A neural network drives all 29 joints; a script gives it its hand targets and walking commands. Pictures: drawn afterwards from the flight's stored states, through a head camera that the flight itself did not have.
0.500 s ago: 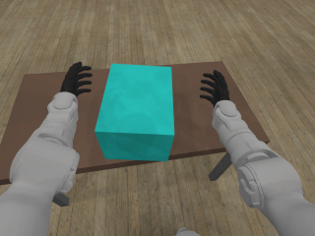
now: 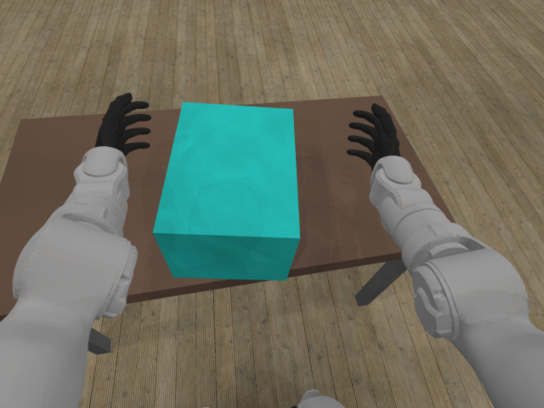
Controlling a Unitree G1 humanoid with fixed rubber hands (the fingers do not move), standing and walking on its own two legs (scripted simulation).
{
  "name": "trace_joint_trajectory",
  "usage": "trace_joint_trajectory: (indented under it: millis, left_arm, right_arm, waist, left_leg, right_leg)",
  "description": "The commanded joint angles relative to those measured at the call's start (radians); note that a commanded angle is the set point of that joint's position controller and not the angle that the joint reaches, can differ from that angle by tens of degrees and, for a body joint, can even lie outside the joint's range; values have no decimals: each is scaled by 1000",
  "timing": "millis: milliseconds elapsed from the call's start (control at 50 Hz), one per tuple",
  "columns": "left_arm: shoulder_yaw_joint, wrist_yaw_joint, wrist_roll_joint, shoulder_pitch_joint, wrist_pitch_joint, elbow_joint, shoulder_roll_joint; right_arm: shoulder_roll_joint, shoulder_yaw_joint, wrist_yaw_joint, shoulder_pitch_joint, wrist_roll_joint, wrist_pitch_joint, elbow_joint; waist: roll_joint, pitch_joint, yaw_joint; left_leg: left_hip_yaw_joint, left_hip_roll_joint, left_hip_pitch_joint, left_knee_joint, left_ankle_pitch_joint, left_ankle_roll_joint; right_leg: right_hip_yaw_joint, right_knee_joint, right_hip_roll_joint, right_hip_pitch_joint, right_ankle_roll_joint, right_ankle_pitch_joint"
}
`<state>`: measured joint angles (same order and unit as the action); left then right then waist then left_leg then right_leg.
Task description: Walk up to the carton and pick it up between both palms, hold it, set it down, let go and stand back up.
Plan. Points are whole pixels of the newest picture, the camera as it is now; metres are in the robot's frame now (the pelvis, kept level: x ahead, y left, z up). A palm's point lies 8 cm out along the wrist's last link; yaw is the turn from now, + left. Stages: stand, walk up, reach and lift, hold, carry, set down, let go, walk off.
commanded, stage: reach and lift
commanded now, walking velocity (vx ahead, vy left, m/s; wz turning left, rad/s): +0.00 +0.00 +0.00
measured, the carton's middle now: (234, 191) +0.53 +0.02 -0.08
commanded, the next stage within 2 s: none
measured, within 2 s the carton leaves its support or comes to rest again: neither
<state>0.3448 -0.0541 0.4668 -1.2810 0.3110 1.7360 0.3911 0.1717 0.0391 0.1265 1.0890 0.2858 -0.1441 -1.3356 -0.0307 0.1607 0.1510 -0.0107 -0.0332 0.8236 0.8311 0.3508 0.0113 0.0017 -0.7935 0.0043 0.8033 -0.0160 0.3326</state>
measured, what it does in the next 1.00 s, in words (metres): stands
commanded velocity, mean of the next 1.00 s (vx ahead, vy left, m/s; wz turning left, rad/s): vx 0.00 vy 0.00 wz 0.00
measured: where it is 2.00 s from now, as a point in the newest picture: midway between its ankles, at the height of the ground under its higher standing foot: outside the picture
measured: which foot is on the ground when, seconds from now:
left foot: down 0.00-1.00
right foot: down 0.00-1.00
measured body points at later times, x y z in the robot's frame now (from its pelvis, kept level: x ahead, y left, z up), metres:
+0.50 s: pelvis +0.00 +0.00 -0.02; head +0.16 +0.04 +0.40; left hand +0.52 +0.20 +0.00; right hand +0.46 -0.21 +0.00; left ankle +0.02 +0.12 -0.70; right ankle +0.02 -0.13 -0.70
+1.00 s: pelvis -0.01 +0.01 -0.04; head +0.16 +0.05 +0.37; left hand +0.52 +0.17 -0.02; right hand +0.46 -0.18 -0.02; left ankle +0.02 +0.12 -0.70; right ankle +0.02 -0.13 -0.70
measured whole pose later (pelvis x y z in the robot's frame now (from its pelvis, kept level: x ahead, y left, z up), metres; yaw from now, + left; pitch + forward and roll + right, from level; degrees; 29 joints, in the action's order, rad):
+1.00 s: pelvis -0.01 +0.01 -0.04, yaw +0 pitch +35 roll -3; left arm 0.17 -0.03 0.31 -1.30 0.50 1.74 0.34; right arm 0.12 0.15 0.10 1.11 0.14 -0.45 -1.50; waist -0.01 0.25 0.15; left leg -0.04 -0.03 1.25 1.02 0.38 0.02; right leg 0.03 -0.95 0.01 1.20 -0.02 0.35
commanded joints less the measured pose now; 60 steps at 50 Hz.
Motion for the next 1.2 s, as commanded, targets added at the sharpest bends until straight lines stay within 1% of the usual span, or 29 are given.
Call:
trace_joint_trajectory:
  millis: [0, 40, 120, 160, 200, 240, 280, 380, 400, 420, 440, 460, 500, 560, 600, 640, 680, 700, 720, 820, 880, 900, 920, 940, 960, 1000, 1040, 1080, 1180]
  left_arm:
    - [-9, -5, 25, -400, 78, -167, 93]
    - [-10, -7, -1, -359, 75, -65, 50]
    - [-14, -6, -14, -374, 103, -106, 27]
    - [-9, 1, -22, -393, 130, -127, 27]
    - [-58, 10, -49, -372, 142, -98, 43]
    - [-29, 1, -50, -381, 159, -98, 1]
    - [-26, 2, -76, -326, 156, -36, 7]
    - [-83, 18, -107, -383, 200, -163, 14]
    - [-85, 9, -123, -358, 197, -63, 18]
    - [-79, 3, -108, -358, 202, -86, 10]
    - [-57, 9, -123, -364, 207, -112, -7]
    - [-79, 2, -118, -367, 208, -89, 7]
    - [-127, 3, -144, -360, 220, -86, 33]
    - [-108, 5, -143, -389, 235, -133, 34]
    - [-130, 7, -145, -392, 236, -106, 30]
    - [-72, 2, -126, -395, 238, -104, -19]
    - [-72, 13, -130, -416, 240, -144, -6]
    - [-95, 9, -136, -423, 236, -140, -26]
    - [-101, 16, -149, -431, 241, -146, -8]
    - [-108, 9, -174, -437, 237, -129, -81]
    - [-124, 17, -199, -415, 232, -101, -119]
    - [-146, 18, -218, -459, 237, -118, -128]
    - [-189, 12, -237, -477, 235, -104, -121]
    - [-166, 16, -256, -475, 239, -175, -190]
    - [-201, 20, -276, -462, 245, -159, -173]
    - [-230, 5, -327, -424, 229, -97, -229]
    - [-329, 14, -417, -426, 236, -142, -226]
    - [-378, 27, -468, -381, 231, -142, -231]
    - [-516, -83, -680, -425, 243, -72, -613]
  right_arm:
    - [140, -23, -7, 359, 14, -71, -19]
    - [126, -17, -19, 335, 16, -81, -91]
    - [126, 19, -19, 354, -13, -128, -80]
    - [132, 25, -24, 351, -19, -167, -57]
    - [142, 5, -31, 329, -1, -177, -102]
    - [146, 40, -27, 343, -26, -215, -125]
    - [147, 32, -32, 287, -3, -235, -187]
    - [172, 76, -29, 331, -43, -307, -166]
    - [162, 54, -27, 347, -26, -315, -178]
    - [165, 49, -24, 349, -13, -319, -183]
    - [155, 54, -24, 324, -23, -332, -180]
    - [150, 40, -26, 361, -31, -331, -135]
    - [137, 11, -23, 341, -21, -343, -106]
    - [132, 46, -21, 354, -28, -344, -107]
    - [120, 44, -18, 371, -44, -351, -78]
    - [118, 45, -27, 348, -38, -352, -128]
    - [110, 66, -31, 370, -44, -346, -110]
    - [99, 39, -24, 392, -46, -361, -47]
    - [110, 72, -27, 395, -62, -345, -79]
    - [32, 68, -33, 436, -81, -355, -33]
    - [-34, 111, -20, 399, -133, -339, -47]
    - [-37, 106, -32, 445, -139, -346, -21]
    - [-76, 116, -30, 464, -159, -331, -13]
    - [-100, 168, -29, 454, -201, -352, -10]
    - [-93, 166, -29, 443, -220, -349, -23]
    - [-165, 225, -31, 417, -276, -346, -64]
    - [-149, 311, -18, 404, -354, -373, -87]
    - [-111, 408, 4, 362, -444, -402, -108]
    - [-583, 477, -116, 415, -687, -427, -93]
  waist:
    - [174, 691, 36]
    - [163, 662, 41]
    - [187, 713, 71]
    - [241, 779, 63]
    - [228, 776, 33]
    - [241, 804, 74]
    - [263, 769, 64]
    - [308, 910, 46]
    - [288, 887, 24]
    - [267, 880, 37]
    - [309, 925, 59]
    - [253, 944, 33]
    - [238, 962, 17]
    - [286, 958, 25]
    - [266, 990, 10]
    - [271, 955, 45]
    - [294, 972, 31]
    - [254, 993, 11]
    - [260, 1007, 30]
    - [259, 976, 12]
    - [226, 919, 27]
    - [246, 948, 2]
    - [198, 929, -14]
    - [228, 979, 40]
    - [222, 966, 13]
    - [218, 889, 39]
    - [253, 941, 15]
    - [268, 918, 47]
    - [261, 793, -2]
  left_leg:
    - [-18, 51, -156, -22, -350, 31]
    - [-36, 31, -203, -17, -333, 43]
    - [-37, 33, -220, -9, -384, 62]
    - [-41, 30, -256, 31, -455, 75]
    - [-39, 23, -236, 32, -454, 75]
    - [-51, 24, -259, 54, -488, 88]
    - [-73, 15, -291, 72, -544, 97]
    - [-62, 6, -370, 121, -670, 127]
    - [-53, 17, -280, 131, -623, 122]
    - [-50, 21, -269, 142, -634, 121]
    - [-65, 14, -286, 147, -611, 124]
    - [-53, 18, -244, 161, -617, 115]
    - [-35, 28, -177, 165, -575, 99]
    - [-36, 31, -170, 181, -572, 106]
    - [-39, 28, -137, 186, -492, 98]
    - [-69, 22, -190, 178, -499, 111]
    - [-60, 22, -182, 192, -497, 112]
    - [-56, 26, -159, 199, -481, 108]
    - [-49, 24, -166, 196, -472, 105]
    - [-65, 24, -130, 202, -428, 106]
    - [-57, 32, -56, 163, -257, 82]
    - [-60, 27, -72, 155, -254, 84]
    - [-34, 33, -36, 165, -259, 66]
    - [-52, 33, -73, 168, -288, 82]
    - [-46, 29, -68, 168, -276, 84]
    - [-50, 30, -78, 150, -300, 82]
    - [-25, 32, -115, 166, -402, 100]
    - [-27, 28, -179, 147, -439, 116]
    - [4, 43, -191, 139, -451, 103]
  right_leg:
    - [61, 3, -25, -173, 8, -467]
    - [86, 33, -13, -75, 22, -368]
    - [105, 32, -9, -24, 17, -380]
    - [104, 25, -6, 38, 25, -362]
    - [107, 25, -4, 59, 29, -340]
    - [108, 23, 5, 82, 32, -376]
    - [115, 17, 8, 190, 28, -339]
    - [131, 9, 19, 246, 31, -353]
    - [125, -3, 25, 239, 39, -355]
    - [119, -12, 23, 221, 31, -390]
    - [128, -23, 27, 259, 30, -382]
    - [114, -24, 25, 228, 25, -402]
    - [90, -35, 24, 158, 17, -443]
    - [97, -53, 20, 196, 16, -414]
    - [93, -61, 18, 238, 16, -361]
    - [113, -63, 19, 271, 12, -328]
    - [98, -78, 18, 304, 19, -289]
    - [97, -74, 16, 277, 9, -336]
    - [94, -66, 18, 284, 10, -310]
    - [88, -85, 11, 298, 15, -284]
    - [89, -79, 6, 297, 15, -208]
    - [85, -82, 2, 274, 12, -200]
    - [76, -91, 3, 244, 10, -202]
    - [88, -90, 2, 229, 5, -259]
    - [83, -83, 7, 218, 10, -239]
    - [91, -82, 2, 207, 8, -292]
    - [86, -89, 13, 141, 13, -372]
    - [103, -49, 24, 156, 13, -382]
    - [125, -26, 17, 112, 41, -345]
